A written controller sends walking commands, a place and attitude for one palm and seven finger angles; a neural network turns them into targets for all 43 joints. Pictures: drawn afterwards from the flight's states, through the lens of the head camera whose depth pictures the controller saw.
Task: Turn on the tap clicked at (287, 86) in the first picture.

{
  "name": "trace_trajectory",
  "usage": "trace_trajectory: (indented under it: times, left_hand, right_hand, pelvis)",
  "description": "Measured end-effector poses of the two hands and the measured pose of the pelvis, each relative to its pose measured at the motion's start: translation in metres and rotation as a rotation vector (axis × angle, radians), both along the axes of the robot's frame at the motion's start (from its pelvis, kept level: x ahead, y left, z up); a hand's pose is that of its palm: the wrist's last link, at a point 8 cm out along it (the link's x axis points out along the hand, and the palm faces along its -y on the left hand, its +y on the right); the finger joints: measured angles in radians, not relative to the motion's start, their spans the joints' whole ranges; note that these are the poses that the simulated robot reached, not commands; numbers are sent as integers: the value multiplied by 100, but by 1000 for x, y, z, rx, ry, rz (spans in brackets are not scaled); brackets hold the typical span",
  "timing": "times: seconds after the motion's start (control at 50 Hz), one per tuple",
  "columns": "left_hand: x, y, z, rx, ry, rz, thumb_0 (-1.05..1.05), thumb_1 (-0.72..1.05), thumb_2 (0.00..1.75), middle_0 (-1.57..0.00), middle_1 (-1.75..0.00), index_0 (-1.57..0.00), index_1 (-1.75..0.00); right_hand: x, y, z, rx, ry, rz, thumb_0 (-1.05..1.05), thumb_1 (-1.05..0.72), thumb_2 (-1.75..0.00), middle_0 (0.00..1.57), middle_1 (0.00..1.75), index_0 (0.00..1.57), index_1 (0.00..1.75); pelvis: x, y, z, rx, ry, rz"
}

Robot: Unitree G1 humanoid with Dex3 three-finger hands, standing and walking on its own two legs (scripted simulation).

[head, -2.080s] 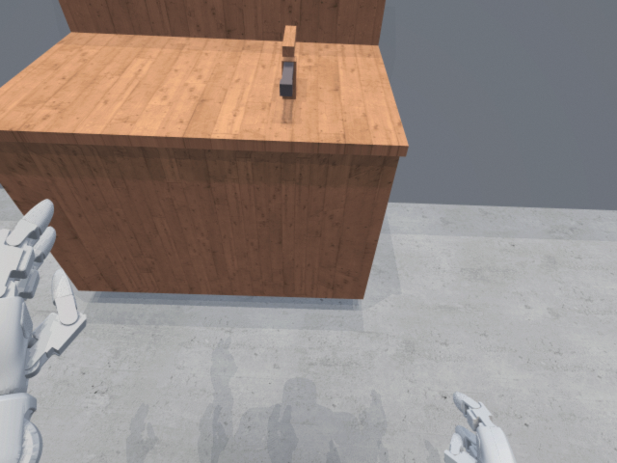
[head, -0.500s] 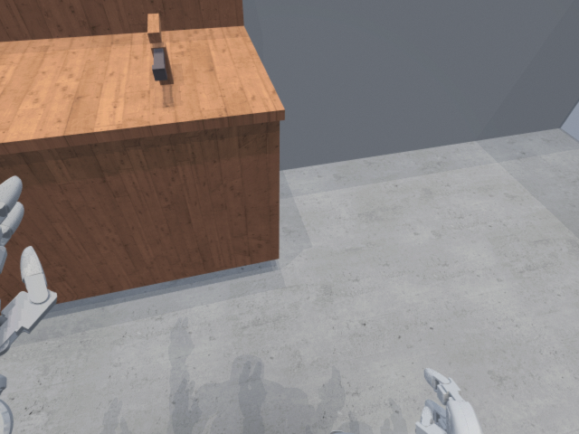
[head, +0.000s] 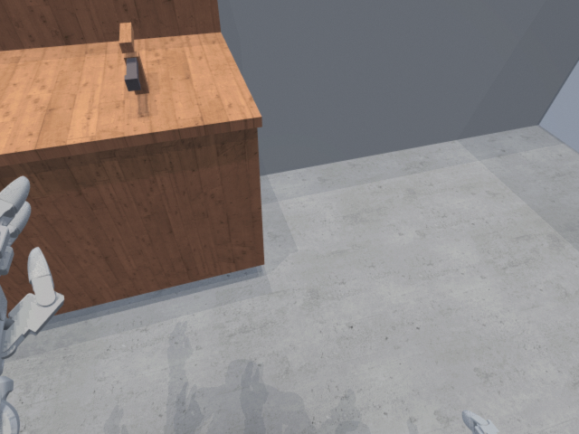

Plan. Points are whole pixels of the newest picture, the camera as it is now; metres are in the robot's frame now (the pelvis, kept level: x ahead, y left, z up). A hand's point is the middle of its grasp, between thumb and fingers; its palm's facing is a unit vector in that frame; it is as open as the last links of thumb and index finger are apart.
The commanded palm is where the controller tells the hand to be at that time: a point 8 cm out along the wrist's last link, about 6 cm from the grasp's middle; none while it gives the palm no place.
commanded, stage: take the last steps up to it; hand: left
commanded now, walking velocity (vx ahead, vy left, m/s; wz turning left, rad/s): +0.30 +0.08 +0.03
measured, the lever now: (132, 82) +0.82 +0.41 +0.09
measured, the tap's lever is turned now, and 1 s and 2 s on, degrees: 0 0 0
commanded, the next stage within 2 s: come to a stop and stand still in 1.52 s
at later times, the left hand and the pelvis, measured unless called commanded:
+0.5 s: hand (118, 227) +0.31 +0.22 +0.17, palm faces +0.42 -0.79 -0.45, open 7.4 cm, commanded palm +0.25 +0.26 +0.18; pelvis +0.09 -0.02 +0.00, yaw +1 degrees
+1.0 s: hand (171, 150) +0.45 +0.20 +0.17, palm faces +0.40 -0.78 -0.49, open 7.4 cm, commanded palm +0.39 +0.25 +0.18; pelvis +0.23 -0.03 -0.02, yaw +0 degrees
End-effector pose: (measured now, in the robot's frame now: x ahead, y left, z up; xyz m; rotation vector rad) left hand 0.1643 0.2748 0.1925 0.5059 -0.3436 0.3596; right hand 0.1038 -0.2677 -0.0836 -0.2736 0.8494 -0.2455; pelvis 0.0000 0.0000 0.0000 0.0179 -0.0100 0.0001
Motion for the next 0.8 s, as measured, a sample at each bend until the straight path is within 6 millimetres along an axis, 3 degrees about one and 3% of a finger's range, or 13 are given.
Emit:
trace_trajectory:
  times: [0.14, 0.26, 0.34, 0.4, 0.52, 0.6, 0.7, 0.8]
  left_hand:
    - [28, 19, -14, -41, 5, 45, 1, 89, 90, -21, -30, -21, -30]
    - [50, -2, -4, -7, 22, 21, 2, 89, 90, -20, -30, -21, -30]
    - [63, -18, -3, 51, 20, 21, 2, 89, 90, -21, -30, -21, -30]
    - [75, -21, -6, 17, 33, 35, 1, 89, 89, -21, -30, -21, -30]
    - [107, -18, -7, 6, 99, 52, 1, 88, 89, -21, -30, -22, -30]
    - [134, -15, -5, 7, 77, 24, 2, 88, 89, -21, -30, -22, -30]
    - [171, -7, -2, 27, -21, -39, 2, 88, 89, -21, -30, -22, -30]
    - [209, -5, 1, 34, -20, -53, 1, 89, 89, -21, -30, -21, -30]
  right_hand:
    - [46, 41, -4, 83, -111, 11, 1, -91, -90, 20, 30, 19, 30]
    - [81, 69, -10, 195, -139, 79, 1, -91, -90, 20, 30, 20, 30]
    - [102, 63, -29, 223, -109, 110, 1, -91, -90, 20, 30, 20, 30]
    - [113, 48, -33, 200, -39, 124, 1, -91, -90, 20, 30, 20, 30]
    - [139, 16, -15, 112, 13, 94, 1, -91, -90, 20, 30, 20, 30]
    - [164, 5, -3, 49, -6, 80, 1, -91, -90, 20, 30, 20, 30]
    - [202, 8, 1, 14, -104, 24, 1, -91, -90, 20, 30, 20, 30]
    - [228, 31, 4, 106, -154, 4, 1, -91, -90, 20, 30, 19, 30]
  pelvis:
    - [21, 10, -6, 7, -23, -6]
    - [42, 0, -5, -3, -18, -8]
    - [58, -13, -15, -14, -17, 11]
    - [70, -17, -11, 1, -11, 20]
    - [100, -18, 4, 33, 19, 15]
    - [122, -13, 5, 37, 22, 9]
    - [155, 3, -12, 28, 2, -30]
    - [180, -1, -8, 17, 4, -30]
